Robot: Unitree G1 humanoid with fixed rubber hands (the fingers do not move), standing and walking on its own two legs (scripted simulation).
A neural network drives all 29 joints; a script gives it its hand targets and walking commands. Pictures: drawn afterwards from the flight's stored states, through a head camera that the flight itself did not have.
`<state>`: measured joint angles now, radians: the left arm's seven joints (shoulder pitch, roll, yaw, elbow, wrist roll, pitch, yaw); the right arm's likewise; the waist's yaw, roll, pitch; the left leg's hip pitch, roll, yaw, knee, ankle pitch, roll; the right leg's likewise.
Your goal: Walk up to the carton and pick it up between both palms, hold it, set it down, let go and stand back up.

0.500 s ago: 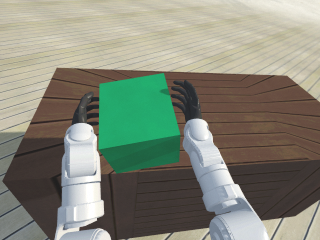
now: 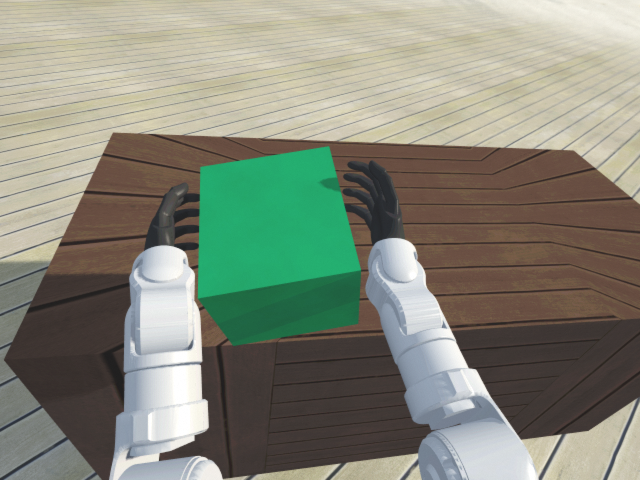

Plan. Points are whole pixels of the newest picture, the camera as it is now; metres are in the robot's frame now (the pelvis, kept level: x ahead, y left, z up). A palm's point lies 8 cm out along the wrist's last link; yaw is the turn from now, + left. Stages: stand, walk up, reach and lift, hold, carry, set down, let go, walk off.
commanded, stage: hold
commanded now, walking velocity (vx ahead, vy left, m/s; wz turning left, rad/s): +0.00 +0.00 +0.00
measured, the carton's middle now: (280, 246) +0.39 +0.01 +0.12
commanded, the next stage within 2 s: none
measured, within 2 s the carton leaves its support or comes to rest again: neither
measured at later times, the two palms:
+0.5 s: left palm (163, 251) +0.35 +0.15 +0.15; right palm (382, 229) +0.36 -0.11 +0.18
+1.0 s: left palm (164, 251) +0.35 +0.15 +0.15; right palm (382, 229) +0.36 -0.11 +0.18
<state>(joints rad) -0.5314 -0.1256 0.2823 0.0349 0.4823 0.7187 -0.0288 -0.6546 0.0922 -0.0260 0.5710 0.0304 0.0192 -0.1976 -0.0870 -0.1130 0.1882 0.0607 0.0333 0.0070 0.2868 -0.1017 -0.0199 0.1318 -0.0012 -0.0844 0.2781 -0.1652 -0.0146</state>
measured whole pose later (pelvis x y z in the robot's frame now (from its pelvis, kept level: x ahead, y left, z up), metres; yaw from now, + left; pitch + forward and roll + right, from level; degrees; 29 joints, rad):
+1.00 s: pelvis +0.00 +0.00 +0.00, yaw +0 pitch -14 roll +0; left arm -0.54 -0.13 0.29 0.05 0.48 0.72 -0.03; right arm -0.67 0.10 -0.05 0.59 0.02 0.02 -0.19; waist -0.08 -0.11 0.20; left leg 0.06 0.03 0.01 0.28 -0.10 -0.02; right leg 0.13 0.00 -0.09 0.28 -0.16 -0.02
